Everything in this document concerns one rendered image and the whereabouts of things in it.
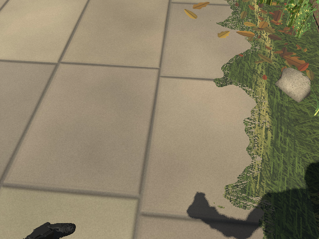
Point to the left robot hand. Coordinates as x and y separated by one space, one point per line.
52 231

